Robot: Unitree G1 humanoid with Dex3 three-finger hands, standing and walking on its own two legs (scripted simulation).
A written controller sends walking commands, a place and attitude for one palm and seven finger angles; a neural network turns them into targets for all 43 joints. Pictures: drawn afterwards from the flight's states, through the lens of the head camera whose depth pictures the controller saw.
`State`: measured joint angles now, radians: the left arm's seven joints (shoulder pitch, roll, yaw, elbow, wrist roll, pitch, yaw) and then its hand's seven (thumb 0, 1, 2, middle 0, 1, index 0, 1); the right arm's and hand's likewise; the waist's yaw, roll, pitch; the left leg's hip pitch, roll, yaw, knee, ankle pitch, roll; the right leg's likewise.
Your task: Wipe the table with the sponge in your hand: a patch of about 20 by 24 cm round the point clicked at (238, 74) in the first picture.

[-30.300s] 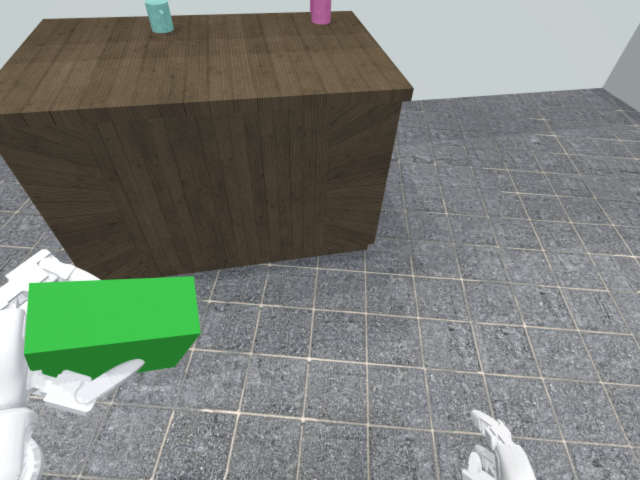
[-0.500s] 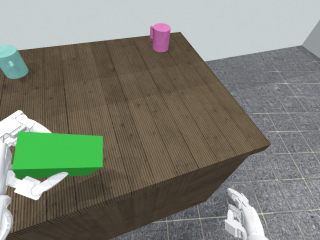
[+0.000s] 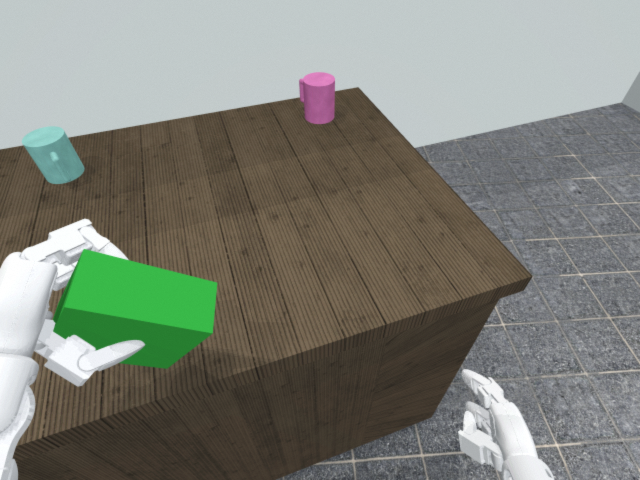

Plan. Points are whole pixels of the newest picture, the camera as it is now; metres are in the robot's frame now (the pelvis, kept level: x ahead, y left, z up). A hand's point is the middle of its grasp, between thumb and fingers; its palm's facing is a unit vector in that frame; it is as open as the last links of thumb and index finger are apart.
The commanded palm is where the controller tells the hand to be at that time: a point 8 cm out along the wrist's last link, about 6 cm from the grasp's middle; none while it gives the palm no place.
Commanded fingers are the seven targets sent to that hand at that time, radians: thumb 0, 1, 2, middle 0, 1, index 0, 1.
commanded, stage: turn the palm down, sponge in hand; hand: left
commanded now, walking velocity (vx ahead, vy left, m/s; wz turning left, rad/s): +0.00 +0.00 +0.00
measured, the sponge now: (152, 321) +0.24 +0.21 +0.12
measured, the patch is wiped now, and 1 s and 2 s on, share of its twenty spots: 0.00 0.00 0.00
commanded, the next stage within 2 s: move the sponge above the wiping area in 1.90 s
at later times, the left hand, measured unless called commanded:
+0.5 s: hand (99, 299) +0.23 +0.23 +0.18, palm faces +0.27 -0.49 -0.83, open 10.0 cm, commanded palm +0.19 +0.26 +0.22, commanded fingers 0.00 0.10 1.30 -1.20 -1.60 -1.20 -1.60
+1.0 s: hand (68, 291) +0.23 +0.27 +0.18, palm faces +0.22 -0.26 -0.94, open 10.0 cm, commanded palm +0.19 +0.26 +0.24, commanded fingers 0.00 0.10 1.30 -1.20 -1.60 -1.20 -1.60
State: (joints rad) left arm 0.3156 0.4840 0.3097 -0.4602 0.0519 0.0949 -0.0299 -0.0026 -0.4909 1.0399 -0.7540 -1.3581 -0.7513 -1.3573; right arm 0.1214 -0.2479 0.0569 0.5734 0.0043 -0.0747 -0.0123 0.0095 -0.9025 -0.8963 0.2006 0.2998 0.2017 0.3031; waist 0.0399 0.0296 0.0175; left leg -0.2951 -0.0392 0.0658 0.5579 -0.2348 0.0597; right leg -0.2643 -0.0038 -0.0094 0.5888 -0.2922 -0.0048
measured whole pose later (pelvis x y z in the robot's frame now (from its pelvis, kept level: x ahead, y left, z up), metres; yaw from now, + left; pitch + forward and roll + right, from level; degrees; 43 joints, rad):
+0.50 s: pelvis +0.01 -0.06 -0.01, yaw +1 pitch -1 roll +1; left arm 0.29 0.65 0.38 -0.33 0.19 0.06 -0.07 0.00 -0.50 1.04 -0.76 -1.35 -0.76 -1.35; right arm 0.17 -0.29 0.01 0.62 0.03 -0.05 -0.10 0.01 -0.90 -0.90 0.20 0.30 0.20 0.30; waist 0.08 0.08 0.00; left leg -0.33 0.03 0.00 0.64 -0.28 -0.02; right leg -0.27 0.07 -0.08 0.63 -0.34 -0.09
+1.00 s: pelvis +0.01 -0.03 +0.00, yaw +1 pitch -3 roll +0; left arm 0.18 0.65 0.18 -0.40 0.51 0.36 -0.06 0.00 -0.50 1.04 -0.76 -1.35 -0.76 -1.35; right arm 0.07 -0.27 0.08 0.59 0.06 0.00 -0.11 0.01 -0.90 -0.90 0.20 0.30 0.20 0.30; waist 0.11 0.11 0.00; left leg -0.26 -0.01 0.02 0.54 -0.24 0.02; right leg -0.21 0.03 -0.05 0.55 -0.30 -0.05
